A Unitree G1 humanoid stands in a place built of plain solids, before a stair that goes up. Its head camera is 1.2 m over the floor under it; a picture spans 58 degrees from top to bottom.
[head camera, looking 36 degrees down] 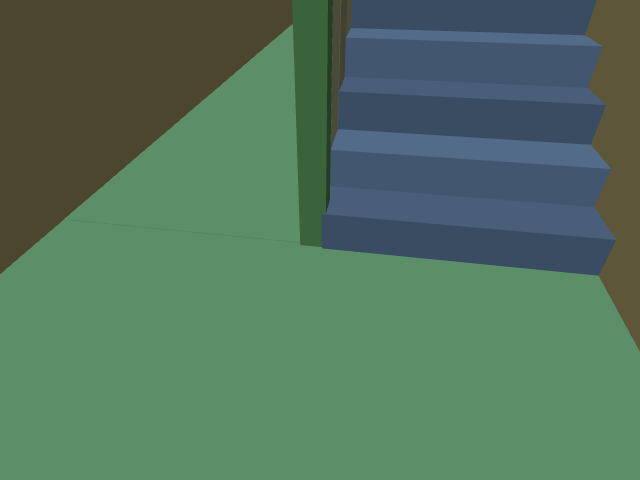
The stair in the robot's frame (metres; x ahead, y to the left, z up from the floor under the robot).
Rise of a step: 0.19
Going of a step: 0.25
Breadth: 1.19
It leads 9 degrees to the right of straight ahead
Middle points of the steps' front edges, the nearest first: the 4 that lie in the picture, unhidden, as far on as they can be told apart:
1.49 -0.59 0.19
1.74 -0.63 0.38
1.98 -0.67 0.56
2.23 -0.71 0.75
